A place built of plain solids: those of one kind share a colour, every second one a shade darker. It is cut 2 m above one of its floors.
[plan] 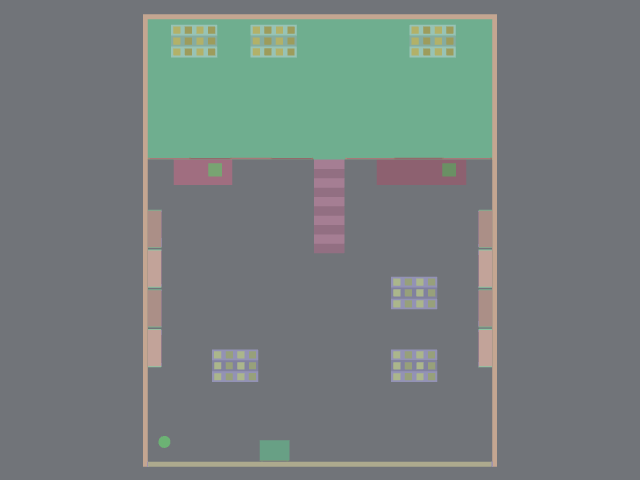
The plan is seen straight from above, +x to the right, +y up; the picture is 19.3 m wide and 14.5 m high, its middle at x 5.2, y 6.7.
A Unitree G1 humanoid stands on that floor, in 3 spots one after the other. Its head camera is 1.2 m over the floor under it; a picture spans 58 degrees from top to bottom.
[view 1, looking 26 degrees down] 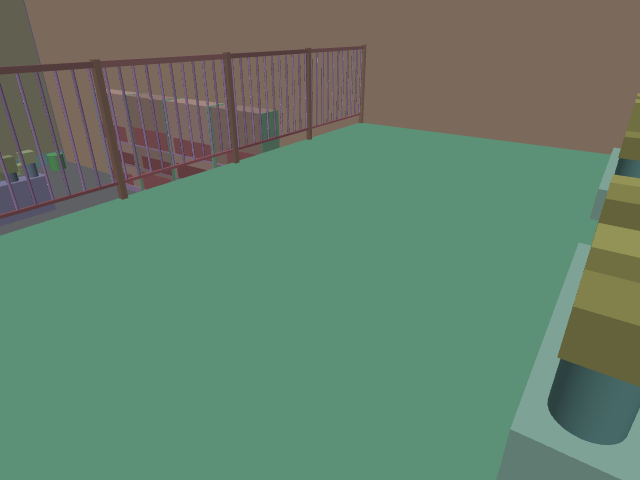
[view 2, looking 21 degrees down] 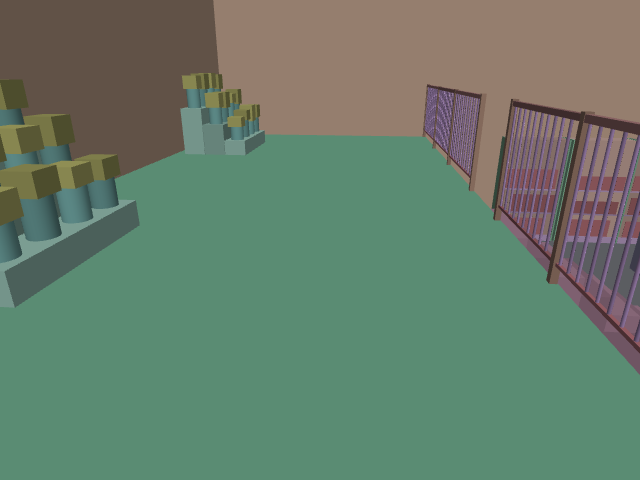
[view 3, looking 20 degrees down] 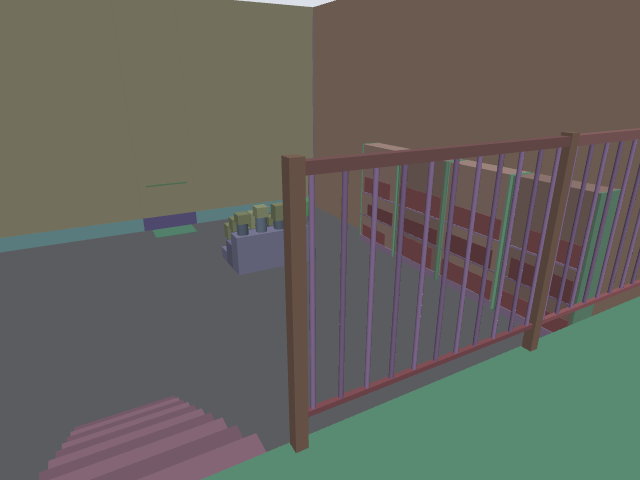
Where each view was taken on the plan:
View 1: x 5.48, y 12.27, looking -145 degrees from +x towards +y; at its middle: upper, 2.74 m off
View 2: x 1.20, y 10.33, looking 6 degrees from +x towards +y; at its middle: upper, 3.35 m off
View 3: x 5.48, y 10.23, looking -119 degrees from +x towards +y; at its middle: ground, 9.43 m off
